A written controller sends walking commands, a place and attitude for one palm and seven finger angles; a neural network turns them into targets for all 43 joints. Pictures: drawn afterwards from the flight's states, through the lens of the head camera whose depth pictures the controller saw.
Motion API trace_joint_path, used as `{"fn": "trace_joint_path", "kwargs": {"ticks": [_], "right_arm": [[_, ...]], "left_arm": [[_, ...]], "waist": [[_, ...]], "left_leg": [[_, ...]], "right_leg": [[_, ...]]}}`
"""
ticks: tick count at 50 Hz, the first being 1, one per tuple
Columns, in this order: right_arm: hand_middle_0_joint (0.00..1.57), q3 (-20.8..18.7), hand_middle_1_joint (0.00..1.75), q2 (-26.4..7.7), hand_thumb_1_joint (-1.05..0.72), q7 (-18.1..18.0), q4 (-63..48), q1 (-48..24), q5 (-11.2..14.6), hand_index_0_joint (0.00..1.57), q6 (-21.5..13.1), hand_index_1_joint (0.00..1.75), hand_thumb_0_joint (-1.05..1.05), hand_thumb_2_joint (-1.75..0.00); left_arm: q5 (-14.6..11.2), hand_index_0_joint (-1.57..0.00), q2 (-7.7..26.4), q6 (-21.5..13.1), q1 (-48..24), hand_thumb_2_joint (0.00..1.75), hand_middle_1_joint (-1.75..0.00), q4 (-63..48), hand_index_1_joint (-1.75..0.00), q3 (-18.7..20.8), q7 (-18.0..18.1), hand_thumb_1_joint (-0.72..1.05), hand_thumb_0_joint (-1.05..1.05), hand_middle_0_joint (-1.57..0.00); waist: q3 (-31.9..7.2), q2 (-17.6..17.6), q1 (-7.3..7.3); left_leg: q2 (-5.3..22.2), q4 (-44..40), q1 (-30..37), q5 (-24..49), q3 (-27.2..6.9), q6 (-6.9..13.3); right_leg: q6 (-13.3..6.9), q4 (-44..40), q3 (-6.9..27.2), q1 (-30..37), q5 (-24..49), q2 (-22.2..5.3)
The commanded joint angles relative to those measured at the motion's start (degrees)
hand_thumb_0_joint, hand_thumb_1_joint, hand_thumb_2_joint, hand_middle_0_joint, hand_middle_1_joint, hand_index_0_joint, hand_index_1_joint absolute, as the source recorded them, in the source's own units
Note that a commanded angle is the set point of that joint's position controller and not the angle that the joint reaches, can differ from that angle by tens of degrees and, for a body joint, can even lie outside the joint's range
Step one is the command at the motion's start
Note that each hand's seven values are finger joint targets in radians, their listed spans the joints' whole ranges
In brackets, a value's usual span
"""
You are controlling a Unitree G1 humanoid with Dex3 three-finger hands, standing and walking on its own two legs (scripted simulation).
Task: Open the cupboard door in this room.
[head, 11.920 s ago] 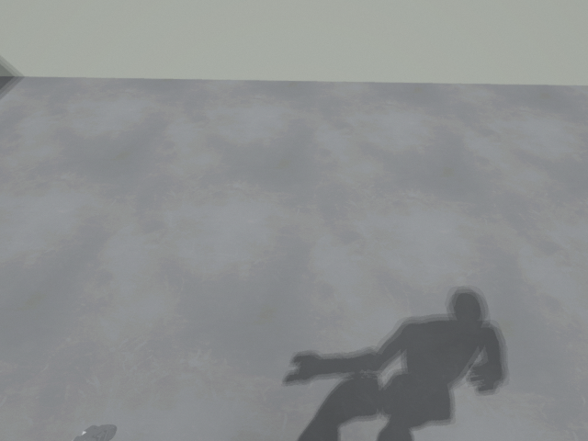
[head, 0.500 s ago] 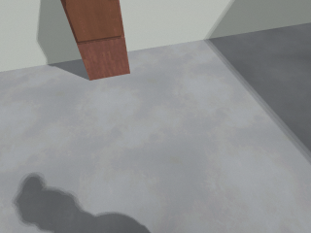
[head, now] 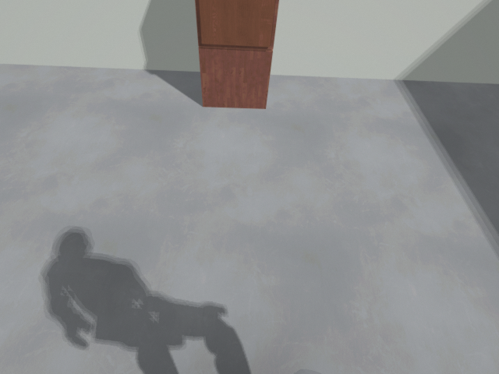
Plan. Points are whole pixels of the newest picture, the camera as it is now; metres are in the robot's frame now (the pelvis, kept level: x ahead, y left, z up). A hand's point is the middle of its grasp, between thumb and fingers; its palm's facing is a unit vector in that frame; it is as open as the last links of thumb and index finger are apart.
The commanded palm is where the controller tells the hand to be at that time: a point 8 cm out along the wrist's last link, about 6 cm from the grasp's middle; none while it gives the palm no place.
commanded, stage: turn or walk to find it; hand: left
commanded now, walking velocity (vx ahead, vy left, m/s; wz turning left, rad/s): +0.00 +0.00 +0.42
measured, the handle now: out of the picture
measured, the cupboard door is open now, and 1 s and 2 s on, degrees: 0 0 0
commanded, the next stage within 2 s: none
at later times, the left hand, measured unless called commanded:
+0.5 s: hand out of the picture +0.00 +0.16 -0.15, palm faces +0.24 -0.94 -0.26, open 7.4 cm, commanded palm none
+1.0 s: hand out of the picture -0.07 +0.21 -0.15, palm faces +0.43 -0.86 -0.28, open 7.4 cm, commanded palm none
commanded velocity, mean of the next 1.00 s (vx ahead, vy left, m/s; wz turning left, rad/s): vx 0.00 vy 0.00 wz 0.42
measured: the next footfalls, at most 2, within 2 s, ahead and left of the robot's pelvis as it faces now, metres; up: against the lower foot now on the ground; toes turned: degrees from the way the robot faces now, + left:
right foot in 0.24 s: +0.03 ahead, -0.13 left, +0.00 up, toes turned +1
left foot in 0.68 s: -0.05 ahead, +0.11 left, +0.00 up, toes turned +23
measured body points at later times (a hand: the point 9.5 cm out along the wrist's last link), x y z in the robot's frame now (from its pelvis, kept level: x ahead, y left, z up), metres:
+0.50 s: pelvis -0.02 -0.04 +0.01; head +0.01 -0.06 +0.46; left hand -0.02 +0.20 -0.13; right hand +0.08 -0.28 -0.15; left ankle -0.08 +0.11 -0.65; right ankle -0.01 -0.13 -0.73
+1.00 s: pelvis -0.05 -0.02 +0.00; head -0.03 -0.01 +0.45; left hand -0.09 +0.25 -0.13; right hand +0.12 -0.21 -0.14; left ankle -0.08 +0.09 -0.73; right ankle +0.00 -0.14 -0.70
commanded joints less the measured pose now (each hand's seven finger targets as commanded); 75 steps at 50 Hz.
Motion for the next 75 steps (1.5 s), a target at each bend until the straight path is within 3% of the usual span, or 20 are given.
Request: {"fn": "trace_joint_path", "kwargs": {"ticks": [1, 7, 10, 13, 18, 28, 32, 34, 35, 40, 51, 52, 54, 55, 57, 60, 69, 73, 74, 75], "right_arm": [[0.20, -2.8, 0.30, -11.3, -0.90, -0.8, -3.3, 0.9, 0.0, 0.20, -0.6, 0.30, 0.00, -0.90], [0.20, -3.5, 0.30, -11.9, -0.90, -0.4, -3.6, 1.9, -0.3, 0.20, 0.2, 0.30, 0.00, -0.90], [0.20, -3.7, 0.30, -11.3, -0.90, -0.1, -4.6, 0.4, 0.2, 0.20, 0.5, 0.30, 0.00, -0.90], [0.20, -3.3, 0.30, -7.1, -0.90, 0.2, -6.8, 0.1, 0.2, 0.20, 1.1, 0.30, 0.00, -0.90], [0.20, -3.3, 0.30, -6.3, -0.90, 1.3, -3.0, 3.6, 0.0, 0.20, 2.3, 0.30, 0.00, -0.90], [0.20, -1.7, 0.30, -4.8, -0.90, 1.1, -4.3, -2.7, 0.8, 0.20, 1.3, 0.30, 0.00, -0.90], [0.20, -1.9, 0.30, -6.5, -0.90, 0.9, -3.0, 2.9, 0.6, 0.20, 0.2, 0.30, 0.00, -0.90], [0.20, -3.8, 0.30, -15.4, -0.90, 0.7, -3.2, 6.1, 0.1, 0.20, -0.3, 0.30, 0.00, -0.90], [0.20, -4.1, 0.30, -16.3, -0.90, 0.1, -2.2, 8.2, 0.1, 0.20, -0.1, 0.30, 0.00, -0.90], [0.20, -2.7, 0.30, -11.6, -0.90, -0.6, -4.0, 0.5, 0.1, 0.20, -0.6, 0.30, 0.00, -0.90], [0.20, -3.9, 0.30, -11.8, -0.90, 0.0, -5.2, 0.3, 0.0, 0.20, 0.5, 0.30, 0.00, -0.90], [0.20, -3.8, 0.30, -10.8, -0.90, 0.1, -5.4, 0.2, 0.4, 0.20, 0.5, 0.30, 0.00, -0.90], [0.20, -2.8, 0.30, -4.9, -0.90, 0.7, -7.7, 0.8, 0.7, 0.20, 0.5, 0.30, 0.00, -0.90], [0.20, -3.6, 0.30, -8.0, -0.90, 0.4, -7.1, 0.0, 0.0, 0.20, 1.5, 0.30, 0.00, -0.90], [0.20, -4.0, 0.30, -7.8, -0.90, 1.0, -5.0, 0.9, 0.0, 0.20, 2.1, 0.30, 0.00, -0.90], [0.20, -3.6, 0.30, -6.4, -0.90, 1.6, -3.0, 4.9, -0.1, 0.20, 2.5, 0.30, 0.00, -0.90], [0.20, -1.9, 0.30, -4.8, -0.90, 1.2, -4.3, -1.5, 0.7, 0.20, 1.2, 0.30, 0.00, -0.90], [0.20, -2.0, 0.30, -6.0, -0.90, 0.9, -2.7, 4.3, 0.6, 0.20, 0.2, 0.30, 0.00, -0.90], [0.20, -2.7, 0.30, -9.5, -0.90, 0.9, -2.7, 5.9, 0.4, 0.20, -0.3, 0.30, 0.00, -0.90], [0.20, -4.0, 0.30, -15.0, -0.90, 0.7, -3.0, 7.8, 0.0, 0.20, -0.5, 0.30, 0.00, -0.90]], "left_arm": [[-0.5, -0.20, 3.2, -2.0, -1.5, 0.90, -0.30, -5.2, -0.30, 0.4, -0.2, 0.90, 0.00, -0.20], [-0.9, -0.20, 2.6, -2.5, -1.8, 0.90, -0.30, -6.8, -0.30, 0.0, 0.1, 0.90, 0.00, -0.20], [-0.9, -0.20, 3.6, -3.4, 4.3, 0.90, -0.30, -5.6, -0.30, 0.3, 0.4, 0.90, 0.00, -0.20], [-0.2, -0.20, 12.2, -4.4, 5.1, 0.90, -0.30, -6.8, -0.30, 2.1, 1.2, 0.90, 0.00, -0.20], [-0.1, -0.20, 6.5, -4.7, -3.1, 0.90, -0.30, -9.1, -0.30, 0.7, 1.2, 0.90, 0.00, -0.20], [0.5, -0.20, 10.4, -4.3, 4.4, 0.90, -0.30, -5.3, -0.30, 1.7, 1.0, 0.90, 0.00, -0.20], [-0.3, -0.20, 10.1, -3.5, 2.0, 0.90, -0.30, -5.0, -0.30, 1.9, 0.8, 0.90, 0.00, -0.20], [-0.8, -0.20, 4.5, -2.9, 1.1, 0.90, -0.30, -7.7, -0.30, 0.6, 0.1, 0.90, 0.00, -0.20], [-0.2, -0.20, 4.4, -2.2, -1.9, 0.90, -0.30, -8.8, -0.30, 0.2, 0.4, 0.90, 0.00, -0.20], [-0.5, -0.20, 4.7, -2.1, -1.4, 0.90, -0.30, -5.9, -0.30, 0.6, -0.3, 0.90, 0.00, -0.20], [-0.8, -0.20, 3.6, -3.1, 2.2, 0.90, -0.30, -7.1, -0.30, 0.2, 0.2, 0.90, 0.00, -0.20], [-0.8, -0.20, 4.6, -3.5, 4.3, 0.90, -0.30, -6.7, -0.30, 0.4, 0.4, 0.90, 0.00, -0.20], [0.5, -0.20, 12.8, -4.4, 5.3, 0.90, -0.30, -7.5, -0.30, 1.9, 1.1, 0.90, 0.00, -0.20], [-0.3, -0.20, 12.3, -4.6, 4.3, 0.90, -0.30, -8.2, -0.30, 2.2, 1.2, 0.90, 0.00, -0.20], [-0.3, -0.20, 8.8, -4.3, -1.9, 0.90, -0.30, -9.5, -0.30, 1.4, 1.1, 0.90, 0.00, -0.20], [-0.2, -0.20, 6.5, -4.7, -4.6, 0.90, -0.30, -10.3, -0.30, 0.7, 1.2, 0.90, 0.00, -0.20], [0.5, -0.20, 10.1, -4.3, 3.4, 0.90, -0.30, -5.8, -0.30, 1.8, 1.0, 0.90, 0.00, -0.20], [-0.3, -0.20, 10.1, -3.5, 1.7, 0.90, -0.30, -5.3, -0.30, 2.1, 0.8, 0.90, 0.00, -0.20], [-0.7, -0.20, 8.1, -3.1, 1.9, 0.90, -0.30, -5.8, -0.30, 1.8, 0.5, 0.90, 0.00, -0.20], [-0.9, -0.20, 4.1, -2.8, 1.5, 0.90, -0.30, -8.1, -0.30, 0.9, 0.1, 0.90, 0.00, -0.20]], "waist": [[-4.1, 10.8, -1.76], [-4.9, 12.3, -2.44], [-6.9, 9.8, 0.65], [-5.6, -15.0, 2.14], [-1.6, -5.7, -2.36], [-5.1, -8.2, 1.90], [-7.1, -4.3, -1.87], [-6.8, 19.8, -3.62], [-6.9, 18.0, -5.35], [-4.6, 11.1, -1.65], [-6.2, 10.8, -0.54], [-6.7, 8.6, 0.61], [-5.1, -14.0, 1.21], [-4.7, -14.3, 1.85], [-0.5, -5.0, -1.32], [-1.0, -5.9, -2.96], [-4.9, -8.2, 1.92], [-7.6, -5.0, -1.61], [-8.7, 4.0, -2.58], [-7.6, 19.7, -3.64]], "left_leg": [[13.4, -12.5, 4.8, 22.9, -13.2, 8.3], [12.7, -10.4, 3.1, 23.8, -17.7, 8.5], [9.2, -5.0, -2.4, 19.4, -16.9, 5.4], [-2.2, 23.1, -18.4, -16.0, -6.3, -2.2], [0.7, 38.1, -17.2, -5.0, -5.0, -3.7], [1.3, 14.5, -10.5, -10.4, 1.2, -4.2], [1.5, -6.5, 3.4, 4.8, 2.7, -2.8], [20.6, -12.1, 14.5, 29.3, -20.7, 5.8], [22.7, -13.1, 11.0, 29.6, -22.1, 9.5], [13.8, -12.2, 5.8, 25.6, -12.4, 7.8], [10.3, -7.1, -0.6, 20.6, -17.6, 6.7], [8.2, -4.0, -4.9, 16.0, -16.7, 4.6], [-4.2, 16.6, -20.5, -13.5, -4.4, -2.4], [-1.4, 26.3, -18.4, -16.1, -7.8, -2.1], [0.0, 37.1, -18.2, -9.2, -7.7, -2.2], [1.1, 38.6, -16.7, -3.4, -4.9, -3.8], [1.9, 14.3, -11.6, -10.6, 1.0, -4.4], [1.5, -5.9, 2.2, 4.2, 3.2, -3.1], [6.9, -10.3, 9.7, 12.1, -4.5, -1.0], [20.2, -11.6, 14.7, 29.4, -20.9, 5.7]], "right_leg": [[1.0, 1.1, 2.7, -3.5, 1.6, 0.4], [0.6, -14.0, 1.9, 4.1, 1.0, 3.1], [0.4, -31.2, 0.9, 15.7, 12.8, 3.5], [-11.4, -42.2, 23.4, 18.8, 20.4, -21.5], [-9.5, -39.2, 6.9, 13.1, 24.0, -12.3], [-11.7, -33.7, 3.2, 21.6, 39.7, -15.3], [-6.0, -25.2, -1.7, 15.5, 33.2, -12.8], [0.6, -6.0, -5.3, -5.7, -5.7, -2.2], [0.6, 1.1, -0.5, -6.4, -9.5, -1.5], [1.0, 5.4, 3.1, -4.7, 2.0, -0.7], [0.5, -25.4, 0.9, 11.5, 8.9, 3.8], [0.2, -32.8, 1.6, 17.7, 14.2, 2.5], [-8.4, -41.7, 23.2, 24.2, 20.4, -19.4], [-11.6, -43.3, 23.8, 16.2, 18.2, -21.8], [-11.2, -43.0, 16.4, 10.4, 13.2, -16.2], [-8.9, -41.3, 6.5, 10.6, 16.9, -12.2], [-11.7, -34.7, 3.1, 21.6, 35.6, -15.6], [-6.3, -25.6, -2.2, 16.4, 33.3, -13.2], [-3.1, -17.5, -4.5, 8.1, 23.1, -9.4], [0.7, -7.3, -6.2, -6.0, -3.5, -2.4]]}}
